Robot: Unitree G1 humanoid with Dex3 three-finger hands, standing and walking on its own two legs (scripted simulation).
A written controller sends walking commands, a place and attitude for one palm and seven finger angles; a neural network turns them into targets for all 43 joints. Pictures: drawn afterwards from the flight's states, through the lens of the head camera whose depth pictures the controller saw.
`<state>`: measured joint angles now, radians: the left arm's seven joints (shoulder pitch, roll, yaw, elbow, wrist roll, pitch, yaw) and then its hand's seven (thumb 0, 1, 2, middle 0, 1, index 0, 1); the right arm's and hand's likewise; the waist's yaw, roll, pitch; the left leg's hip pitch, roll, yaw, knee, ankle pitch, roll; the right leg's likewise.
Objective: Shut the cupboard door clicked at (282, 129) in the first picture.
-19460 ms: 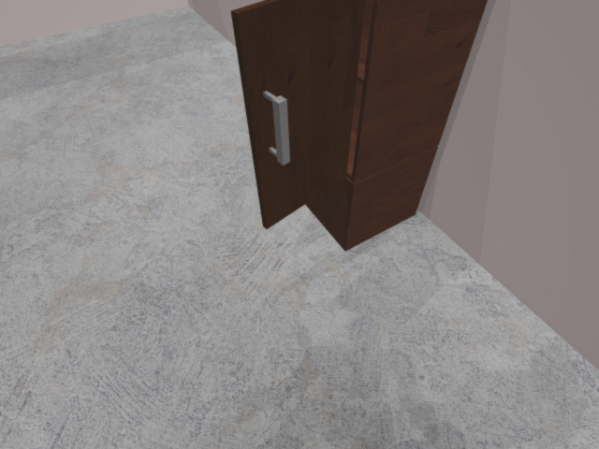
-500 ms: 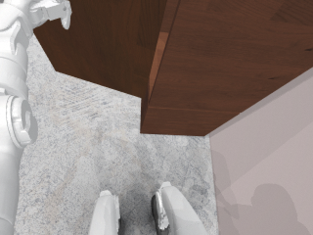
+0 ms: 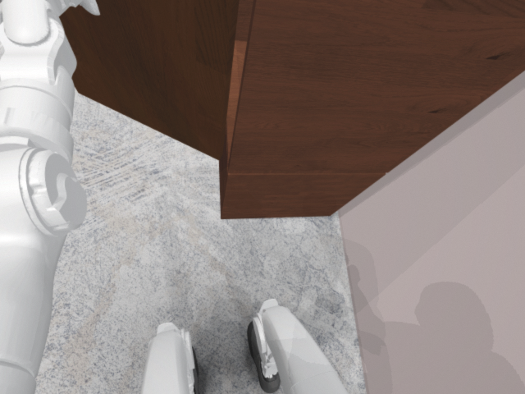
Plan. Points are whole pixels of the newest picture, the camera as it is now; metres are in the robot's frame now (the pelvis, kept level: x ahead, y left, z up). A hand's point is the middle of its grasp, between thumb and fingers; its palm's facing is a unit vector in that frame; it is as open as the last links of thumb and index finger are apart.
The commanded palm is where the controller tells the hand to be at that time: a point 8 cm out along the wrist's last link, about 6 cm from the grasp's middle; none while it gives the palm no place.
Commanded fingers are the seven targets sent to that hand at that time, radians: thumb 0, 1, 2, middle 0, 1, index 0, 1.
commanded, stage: pull the fist back off the door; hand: left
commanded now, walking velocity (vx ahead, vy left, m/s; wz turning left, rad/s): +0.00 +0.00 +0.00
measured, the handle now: out of the picture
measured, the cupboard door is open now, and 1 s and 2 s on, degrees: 62 62 62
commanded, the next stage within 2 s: draw the hand back to the body in 0.62 s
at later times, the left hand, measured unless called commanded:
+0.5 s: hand (88, 29) +0.56 +0.11 +0.12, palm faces +0.05 -1.00 -0.01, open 3.1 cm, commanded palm +0.52 +0.15 +0.12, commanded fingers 0.00 0.90 0.90 -1.30 -1.50 -1.30 -1.50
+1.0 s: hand (49, 69) +0.48 +0.13 +0.15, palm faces +0.07 -1.00 -0.04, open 3.1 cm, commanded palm +0.43 +0.18 +0.16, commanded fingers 0.00 0.90 0.90 -1.30 -1.50 -1.30 -1.50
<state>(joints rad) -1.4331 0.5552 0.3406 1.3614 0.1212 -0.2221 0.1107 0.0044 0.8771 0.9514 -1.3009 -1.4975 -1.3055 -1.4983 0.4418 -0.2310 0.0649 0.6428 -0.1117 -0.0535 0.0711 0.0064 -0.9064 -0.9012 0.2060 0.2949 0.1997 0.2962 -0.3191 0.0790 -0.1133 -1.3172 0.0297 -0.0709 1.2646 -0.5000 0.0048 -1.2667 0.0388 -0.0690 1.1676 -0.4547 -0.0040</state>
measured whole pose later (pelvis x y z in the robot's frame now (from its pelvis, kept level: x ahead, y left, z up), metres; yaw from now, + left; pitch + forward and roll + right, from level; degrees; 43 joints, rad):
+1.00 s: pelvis +0.03 -0.01 +0.07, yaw +0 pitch +16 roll +0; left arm -0.60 0.24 0.27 0.83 -0.12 -0.36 -0.05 0.01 0.90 0.89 -1.30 -1.50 -1.30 -1.50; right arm 0.38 -0.24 0.00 0.60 0.01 0.06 0.01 0.01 -0.91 -0.90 0.20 0.29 0.20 0.30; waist -0.10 0.06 -0.11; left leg -0.74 0.03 0.01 0.91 -0.44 -0.01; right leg -0.76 0.03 0.01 0.90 -0.42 -0.01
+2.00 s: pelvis +0.05 -0.01 +0.12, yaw +3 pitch -4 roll +0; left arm 0.48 0.36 0.36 -0.37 -0.07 -0.05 0.09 0.01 0.89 0.89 -0.37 -0.47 -0.36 -0.47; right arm 0.22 -0.23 0.03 0.63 0.01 -0.05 -0.08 0.02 -0.90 -0.90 0.21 0.30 0.20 0.30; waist 0.07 0.10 -0.01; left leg -0.08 0.00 -0.01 0.42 -0.26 0.00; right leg -0.09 0.00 -0.01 0.43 -0.27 -0.01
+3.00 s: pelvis -0.01 +0.02 +0.11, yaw +2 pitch +0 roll -1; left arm 0.54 0.42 0.42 -0.45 -0.05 -0.17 0.14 0.01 0.89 0.89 -0.22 -0.30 -0.21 -0.30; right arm 0.19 -0.22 0.00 0.53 0.02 0.02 -0.10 0.02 -0.90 -0.90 0.21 0.30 0.20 0.30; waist -0.01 0.02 -0.01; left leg -0.34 -0.03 0.02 0.56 -0.23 0.05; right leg -0.33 -0.02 0.01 0.53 -0.20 0.04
